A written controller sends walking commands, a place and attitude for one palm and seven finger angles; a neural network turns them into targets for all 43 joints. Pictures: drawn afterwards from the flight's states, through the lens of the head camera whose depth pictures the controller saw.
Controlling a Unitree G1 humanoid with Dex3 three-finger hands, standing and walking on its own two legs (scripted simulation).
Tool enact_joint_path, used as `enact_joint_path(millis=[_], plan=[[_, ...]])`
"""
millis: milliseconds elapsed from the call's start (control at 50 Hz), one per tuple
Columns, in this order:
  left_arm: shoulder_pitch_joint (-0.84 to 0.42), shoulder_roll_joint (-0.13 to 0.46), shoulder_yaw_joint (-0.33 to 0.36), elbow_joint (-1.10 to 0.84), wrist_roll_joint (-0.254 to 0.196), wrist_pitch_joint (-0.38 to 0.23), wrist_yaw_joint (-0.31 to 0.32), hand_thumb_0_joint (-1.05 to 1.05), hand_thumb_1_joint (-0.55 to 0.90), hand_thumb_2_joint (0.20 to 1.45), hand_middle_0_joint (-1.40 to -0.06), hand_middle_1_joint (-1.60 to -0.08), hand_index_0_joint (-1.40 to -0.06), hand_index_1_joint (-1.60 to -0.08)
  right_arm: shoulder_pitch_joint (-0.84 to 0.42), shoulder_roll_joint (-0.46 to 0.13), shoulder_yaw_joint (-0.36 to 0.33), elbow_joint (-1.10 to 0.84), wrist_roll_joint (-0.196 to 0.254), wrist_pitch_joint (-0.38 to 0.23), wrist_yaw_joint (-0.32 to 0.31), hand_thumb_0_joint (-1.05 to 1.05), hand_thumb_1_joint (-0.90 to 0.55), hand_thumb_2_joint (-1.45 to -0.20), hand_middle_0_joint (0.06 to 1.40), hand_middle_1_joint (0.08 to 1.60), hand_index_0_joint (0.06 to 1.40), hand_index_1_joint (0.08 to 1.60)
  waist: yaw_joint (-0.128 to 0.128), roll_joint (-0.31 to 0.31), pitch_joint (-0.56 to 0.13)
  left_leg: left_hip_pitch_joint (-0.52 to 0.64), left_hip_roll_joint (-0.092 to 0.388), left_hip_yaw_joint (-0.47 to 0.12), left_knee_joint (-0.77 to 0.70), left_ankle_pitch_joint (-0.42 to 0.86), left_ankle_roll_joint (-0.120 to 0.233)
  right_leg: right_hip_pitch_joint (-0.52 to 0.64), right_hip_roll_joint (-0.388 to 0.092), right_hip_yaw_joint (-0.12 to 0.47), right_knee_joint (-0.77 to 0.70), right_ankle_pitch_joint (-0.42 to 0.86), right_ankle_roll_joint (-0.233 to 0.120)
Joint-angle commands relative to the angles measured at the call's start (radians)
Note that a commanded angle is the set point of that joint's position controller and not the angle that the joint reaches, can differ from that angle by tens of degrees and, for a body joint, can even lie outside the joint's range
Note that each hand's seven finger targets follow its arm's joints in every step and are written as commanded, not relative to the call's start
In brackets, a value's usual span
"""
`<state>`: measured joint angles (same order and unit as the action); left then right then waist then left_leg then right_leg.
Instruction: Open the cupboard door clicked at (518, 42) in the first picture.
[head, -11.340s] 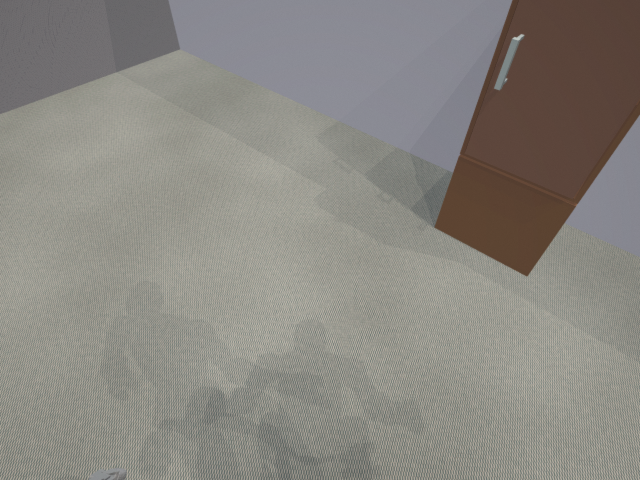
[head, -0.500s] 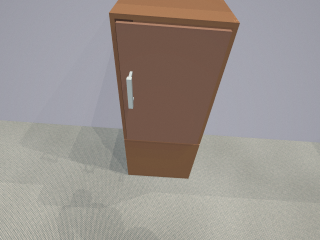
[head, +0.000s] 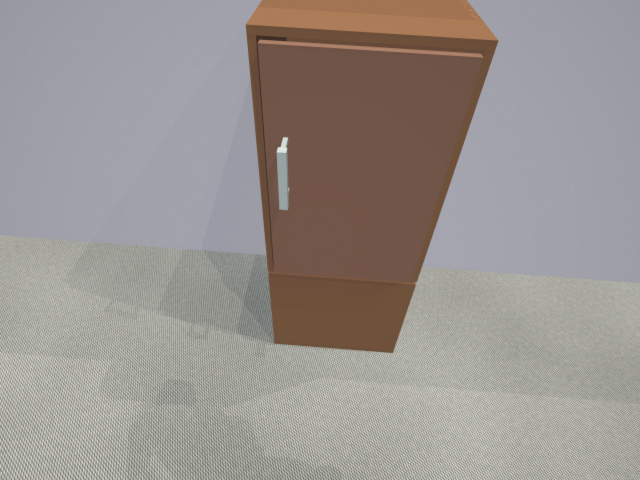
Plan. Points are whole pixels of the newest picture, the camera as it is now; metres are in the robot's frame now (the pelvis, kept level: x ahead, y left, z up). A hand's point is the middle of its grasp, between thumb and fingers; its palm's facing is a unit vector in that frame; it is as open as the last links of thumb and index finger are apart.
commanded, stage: shuffle to correct the standing spot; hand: left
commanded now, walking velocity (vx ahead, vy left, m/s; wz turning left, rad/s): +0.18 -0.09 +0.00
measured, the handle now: (284, 174) +0.68 +0.13 +0.01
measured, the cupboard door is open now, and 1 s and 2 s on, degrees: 0 0 0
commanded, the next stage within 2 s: come to a stop and stand still in 0.84 s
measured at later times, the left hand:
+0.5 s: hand out of the picture +0.06 +0.17 -0.18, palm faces +0.02 -0.99 -0.16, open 7.3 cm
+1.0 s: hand (233, 443) +0.22 +0.15 -0.17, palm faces -0.02 -0.97 -0.22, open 7.3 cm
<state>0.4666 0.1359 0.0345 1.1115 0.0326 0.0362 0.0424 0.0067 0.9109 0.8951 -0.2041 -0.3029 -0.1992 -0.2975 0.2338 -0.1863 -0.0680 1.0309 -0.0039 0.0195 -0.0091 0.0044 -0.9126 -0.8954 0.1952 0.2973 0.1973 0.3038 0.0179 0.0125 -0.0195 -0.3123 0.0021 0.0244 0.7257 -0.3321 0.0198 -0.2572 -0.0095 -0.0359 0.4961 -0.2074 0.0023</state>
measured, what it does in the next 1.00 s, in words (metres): walks ahead: left foot, then right foot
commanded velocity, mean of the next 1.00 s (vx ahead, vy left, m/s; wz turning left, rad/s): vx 0.13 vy -0.09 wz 0.03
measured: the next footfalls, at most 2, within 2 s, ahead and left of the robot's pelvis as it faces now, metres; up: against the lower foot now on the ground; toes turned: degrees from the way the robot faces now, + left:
left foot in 0.02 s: +0.04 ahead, +0.10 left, +0.00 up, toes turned +1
right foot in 0.32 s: +0.02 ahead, -0.12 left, +0.00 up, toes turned -5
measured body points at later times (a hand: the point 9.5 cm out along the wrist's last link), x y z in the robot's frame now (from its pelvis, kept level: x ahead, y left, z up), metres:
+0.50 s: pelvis +0.04 +0.00 +0.00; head +0.05 +0.01 +0.45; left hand +0.06 +0.22 -0.16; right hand -0.01 -0.22 -0.15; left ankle +0.05 +0.10 -0.70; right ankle -0.02 -0.11 -0.73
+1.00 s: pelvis +0.15 -0.04 +0.00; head +0.18 -0.05 +0.44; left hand +0.22 +0.20 -0.15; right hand +0.10 -0.25 -0.17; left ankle +0.11 +0.10 -0.73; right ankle +0.18 -0.16 -0.74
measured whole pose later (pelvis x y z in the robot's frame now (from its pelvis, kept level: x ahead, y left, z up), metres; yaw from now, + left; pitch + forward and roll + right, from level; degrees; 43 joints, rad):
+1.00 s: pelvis +0.15 -0.04 +0.00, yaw -1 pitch +0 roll -1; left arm 0.20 0.17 0.05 1.02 0.03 -0.01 0.00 0.01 0.93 0.90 -0.20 -0.30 -0.20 -0.30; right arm 0.34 -0.13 -0.06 1.11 -0.03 0.00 -0.02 0.00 -0.90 -0.90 0.20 0.30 0.20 0.30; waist -0.04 0.04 0.05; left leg -0.25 0.10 0.08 0.67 -0.44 -0.02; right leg -0.31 -0.06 -0.12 0.55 -0.22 0.00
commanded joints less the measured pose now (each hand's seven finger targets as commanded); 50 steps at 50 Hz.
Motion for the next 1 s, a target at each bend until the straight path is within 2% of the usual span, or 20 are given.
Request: enact_joint_path(millis=[0, 40, 80, 160, 240, 280, 320, 340, 400, 500, 520, 560, 580, 620, 700, 840, 900, 940, 960, 980], plan=[[-0.014, 0.083, 0.006, -0.07, -0.019, -0.04, -0.012, 0.0, 0.9, 0.9, -0.2, -0.3, -0.2, -0.3, 0.095, -0.077, 0.026, 0.003, -0.012, -0.041, -0.023, 0.0, -0.9, -0.9, 0.2, 0.3, 0.2, 0.3, -0.003, 0.135, 0.11, 0.11, 0.156, -0.211, -0.45, 0.018, 0.046, -0.129, -0.055, 0.104, -0.071, -0.129, -0.019], [-0.023, 0.064, 0.004, -0.053, -0.009, -0.029, -0.019, 0.0, 0.9, 0.9, -0.2, -0.3, -0.2, -0.3, 0.063, -0.107, 0.022, -0.004, -0.024, -0.04, -0.025, 0.0, -0.9, -0.9, 0.2, 0.3, 0.2, 0.3, 0.01, 0.126, 0.1, -0.068, 0.196, -0.281, -0.548, -0.253, 0.077, 0.028, -0.031, 0.015, 0.028, -0.092, 0.005], [-0.062, 0.061, 0.0, -0.061, 0.002, -0.016, -0.025, 0.0, 0.9, 0.9, -0.2, -0.3, -0.2, -0.3, 0.062, -0.122, 0.017, -0.001, -0.025, -0.035, -0.027, 0.0, -0.9, -0.9, 0.2, 0.3, 0.2, 0.3, 0.0, 0.134, 0.149, -0.079, 0.236, -0.339, -0.624, -0.387, 0.097, -0.034, -0.01, -0.005, 0.17, -0.126, 0.006], [-0.144, 0.056, 0.004, -0.114, -0.002, -0.037, -0.04, 0.0, 0.9, 0.9, -0.2, -0.3, -0.2, -0.3, 0.118, -0.109, 0.014, 0.012, -0.03, -0.045, -0.03, 0.0, -0.9, -0.9, 0.2, 0.3, 0.2, 0.3, -0.032, 0.081, 0.155, 0.109, 0.262, -0.314, -0.575, -0.125, 0.157, -0.184, -0.041, 0.017, 0.21, -0.217, -0.01], [-0.134, 0.053, 0.01, -0.11, -0.013, -0.049, -0.043, 0.0, 0.9, 0.9, -0.2, -0.3, -0.2, -0.3, 0.174, -0.093, 0.011, 0.043, -0.026, -0.05, -0.035, 0.0, -0.9, -0.9, 0.2, 0.3, 0.2, 0.3, -0.024, 0.068, 0.072, 0.124, 0.214, -0.223, -0.437, 0.132, 0.116, 0.026, -0.011, -0.027, -0.065, -0.094, -0.019], [-0.071, 0.086, 0.021, -0.081, -0.017, -0.052, -0.035, 0.0, 0.9, 0.9, -0.2, -0.3, -0.2, -0.3, 0.163, -0.053, 0.021, 0.043, -0.02, -0.056, -0.034, 0.0, -0.9, -0.9, 0.2, 0.3, 0.2, 0.3, 0.009, -0.004, 0.05, -0.067, 0.152, -0.136, -0.333, 0.057, 0.064, 0.261, -0.08, 0.054, -0.127, -0.053, -0.058], [0.009, 0.165, 0.035, -0.057, -0.013, -0.049, -0.027, 0.0, 0.9, 0.9, -0.2, -0.3, -0.2, -0.3, 0.126, -0.003, 0.036, 0.012, -0.017, -0.06, -0.025, 0.0, -0.9, -0.9, 0.2, 0.3, 0.2, 0.3, 0.04, -0.186, 0.085, -0.305, 0.016, 0.064, -0.074, -0.128, 0.005, 0.372, -0.283, 0.28, -0.201, -0.147, -0.171], [0.044, 0.175, 0.046, -0.051, -0.014, -0.058, -0.021, 0.0, 0.9, 0.9, -0.2, -0.3, -0.2, -0.3, 0.054, -0.019, 0.028, -0.014, -0.024, -0.051, -0.021, 0.0, -0.9, -0.9, 0.2, 0.3, 0.2, 0.3, 0.068, -0.28, 0.089, -0.356, 0.032, 0.068, 0.103, -0.212, 0.001, 0.355, -0.333, 0.36, -0.252, -0.072, -0.221], [-0.052, 0.139, 0.038, -0.072, -0.007, -0.067, -0.015, 0.0, 0.9, 0.9, -0.2, -0.3, -0.2, -0.3, 0.026, -0.015, 0.015, -0.024, -0.02, -0.045, -0.005, 0.0, -0.9, -0.9, 0.2, 0.3, 0.2, 0.3, 0.009, -0.098, 0.145, -0.342, 0.092, 0.018, 0.253, -0.165, -0.004, 0.231, -0.308, 0.248, -0.234, 0.051, -0.244], [-0.147, 0.14, 0.031, -0.08, -0.011, -0.063, -0.026, 0.0, 0.9, 0.9, -0.2, -0.3, -0.2, -0.3, 0.181, 0.027, 0.021, 0.02, -0.022, -0.044, 0.003, 0.0, -0.9, -0.9, 0.2, 0.3, 0.2, 0.3, -0.084, -0.106, 0.135, 0.101, 0.046, 0.126, -0.111, 0.098, -0.022, -0.093, -0.175, 0.077, -0.144, -0.092, -0.135], [-0.137, 0.12, 0.026, -0.082, -0.014, -0.057, -0.03, 0.0, 0.9, 0.9, -0.2, -0.3, -0.2, -0.3, 0.245, -0.005, 0.017, 0.042, -0.024, -0.05, -0.001, 0.0, -0.9, -0.9, 0.2, 0.3, 0.2, 0.3, -0.099, -0.029, 0.112, 0.216, 0.054, 0.095, -0.178, 0.092, -0.022, -0.152, -0.124, 0.047, -0.041, -0.155, -0.107], [-0.136, 0.059, 0.017, -0.129, -0.017, -0.052, -0.044, 0.0, 0.9, 0.9, -0.2, -0.3, -0.2, -0.3, 0.409, -0.189, -0.025, 0.065, -0.041, -0.061, -0.019, 0.0, -0.9, -0.9, 0.2, 0.3, 0.2, 0.3, -0.145, 0.358, 0.054, 0.308, 0.434, -0.495, -0.511, -0.11, 0.144, -0.354, 0.039, -0.078, 0.46, -0.377, -0.021], [-0.195, 0.087, 0.022, -0.147, -0.001, -0.047, -0.045, 0.0, 0.9, 0.9, -0.2, -0.3, -0.2, -0.3, 0.378, -0.193, -0.024, 0.068, -0.038, -0.062, -0.026, 0.0, -0.9, -0.9, 0.2, 0.3, 0.2, 0.3, -0.138, 0.226, 0.086, 0.222, 0.472, -0.538, -0.571, -0.178, 0.182, -0.369, -0.009, 0.021, 0.629, -0.36, -0.037], [-0.22, 0.07, 0.026, -0.135, 0.003, -0.052, -0.054, 0.0, 0.9, 0.9, -0.2, -0.3, -0.2, -0.3, 0.249, -0.116, -0.003, 0.041, -0.032, -0.074, -0.032, 0.0, -0.9, -0.9, 0.2, 0.3, 0.2, 0.3, -0.083, 0.11, 0.153, 0.098, 0.417, -0.385, -0.556, -0.047, 0.174, -0.385, -0.094, 0.067, 0.692, -0.191, -0.027], [-0.148, 0.032, 0.018, -0.1, -0.003, -0.033, -0.061, 0.0, 0.9, 0.9, -0.2, -0.3, -0.2, -0.3, 0.178, -0.087, 0.01, 0.032, -0.026, -0.09, -0.037, 0.0, -0.9, -0.9, 0.2, 0.3, 0.2, 0.3, -0.033, 0.103, 0.068, 0.098, 0.314, -0.111, -0.508, 0.265, 0.137, -0.248, -0.106, 0.018, 0.492, -0.099, 0.014], [-0.229, 0.044, 0.02, -0.13, -0.005, -0.033, -0.061, 0.0, 0.9, 0.9, -0.2, -0.3, -0.2, -0.3, 0.157, -0.118, -0.024, 0.033, -0.034, -0.057, -0.028, 0.0, -0.9, -0.9, 0.2, 0.3, 0.2, 0.3, -0.056, 0.129, 0.074, 0.085, 0.285, -0.087, -0.465, 0.162, 0.117, -0.114, -0.064, -0.071, 0.147, -0.093, 0.027], [-0.123, 0.08, 0.031, -0.095, -0.005, -0.043, -0.057, 0.0, 0.9, 0.9, -0.2, -0.3, -0.2, -0.3, 0.132, -0.11, -0.03, 0.033, -0.031, -0.043, -0.025, 0.0, -0.9, -0.9, 0.2, 0.3, 0.2, 0.3, -0.004, 0.047, 0.027, 0.029, 0.226, -0.034, -0.304, 0.099, 0.051, 0.108, -0.033, -0.097, -0.066, 0.019, 0.014], [-0.032, 0.201, 0.049, -0.065, 0.0, -0.052, -0.033, 0.0, 0.9, 0.9, -0.2, -0.3, -0.2, -0.3, 0.137, 0.007, 0.0, 0.01, -0.019, -0.038, -0.014, 0.0, -0.9, -0.9, 0.2, 0.3, 0.2, 0.3, 0.031, -0.271, 0.024, -0.262, 0.049, 0.148, 0.021, -0.198, -0.027, 0.32, -0.301, 0.213, -0.189, 0.024, -0.098], [-0.02, 0.211, 0.044, -0.071, -0.008, -0.054, -0.026, 0.0, 0.9, 0.9, -0.2, -0.3, -0.2, -0.3, 0.091, -0.001, 0.01, -0.013, -0.019, -0.023, -0.018, 0.0, -0.9, -0.9, 0.2, 0.3, 0.2, 0.3, 0.048, -0.256, 0.016, -0.239, 0.057, 0.074, 0.173, -0.314, -0.028, 0.219, -0.383, 0.296, -0.245, 0.015, -0.164], [-0.082, 0.181, 0.04, -0.077, -0.008, -0.063, -0.019, 0.0, 0.9, 0.9, -0.2, -0.3, -0.2, -0.3, 0.071, 0.0, 0.01, -0.01, -0.019, -0.015, -0.019, 0.0, -0.9, -0.9, 0.2, 0.3, 0.2, 0.3, 0.024, -0.284, 0.043, -0.212, 0.085, 0.024, 0.225, -0.254, -0.025, 0.129, -0.357, 0.287, -0.256, 0.114, -0.166]])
